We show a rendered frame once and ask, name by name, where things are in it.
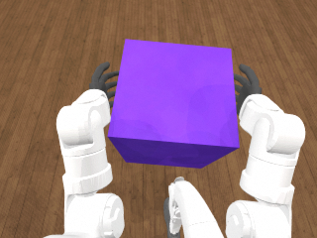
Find carton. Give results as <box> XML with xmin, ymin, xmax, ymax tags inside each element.
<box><xmin>107</xmin><ymin>39</ymin><xmax>240</xmax><ymax>169</ymax></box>

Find robot right upper arm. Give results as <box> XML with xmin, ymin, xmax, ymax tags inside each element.
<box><xmin>225</xmin><ymin>200</ymin><xmax>291</xmax><ymax>238</ymax></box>

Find robot left upper arm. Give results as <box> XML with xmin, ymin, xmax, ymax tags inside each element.
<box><xmin>44</xmin><ymin>192</ymin><xmax>125</xmax><ymax>238</ymax></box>

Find right robot forearm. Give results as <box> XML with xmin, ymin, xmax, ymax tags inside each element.
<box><xmin>239</xmin><ymin>94</ymin><xmax>305</xmax><ymax>238</ymax></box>

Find robot right thigh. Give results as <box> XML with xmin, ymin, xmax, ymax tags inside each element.
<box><xmin>168</xmin><ymin>180</ymin><xmax>224</xmax><ymax>238</ymax></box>

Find left robot forearm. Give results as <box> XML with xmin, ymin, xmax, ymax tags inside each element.
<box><xmin>56</xmin><ymin>89</ymin><xmax>113</xmax><ymax>231</ymax></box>

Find robot left hand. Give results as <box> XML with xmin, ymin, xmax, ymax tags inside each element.
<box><xmin>89</xmin><ymin>61</ymin><xmax>120</xmax><ymax>108</ymax></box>

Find robot right shin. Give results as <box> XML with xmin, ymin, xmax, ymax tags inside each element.
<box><xmin>168</xmin><ymin>177</ymin><xmax>184</xmax><ymax>234</ymax></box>

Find robot right hand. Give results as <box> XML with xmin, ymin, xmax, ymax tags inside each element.
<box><xmin>233</xmin><ymin>63</ymin><xmax>263</xmax><ymax>115</ymax></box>

